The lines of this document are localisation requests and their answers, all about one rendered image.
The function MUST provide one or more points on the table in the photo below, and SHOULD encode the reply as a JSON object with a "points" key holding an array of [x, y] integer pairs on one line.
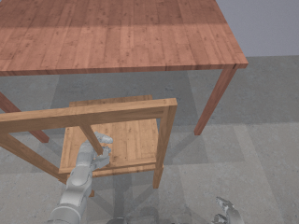
{"points": [[67, 37]]}

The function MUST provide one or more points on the chair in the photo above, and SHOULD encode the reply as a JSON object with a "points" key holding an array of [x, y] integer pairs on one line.
{"points": [[130, 121]]}

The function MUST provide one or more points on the robot right hand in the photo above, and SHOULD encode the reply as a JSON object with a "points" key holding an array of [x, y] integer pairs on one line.
{"points": [[232, 216]]}

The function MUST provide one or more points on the robot left hand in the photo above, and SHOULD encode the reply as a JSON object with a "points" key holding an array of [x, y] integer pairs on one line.
{"points": [[87, 156]]}

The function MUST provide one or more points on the robot left forearm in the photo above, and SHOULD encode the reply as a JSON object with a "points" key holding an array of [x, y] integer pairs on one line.
{"points": [[71, 206]]}

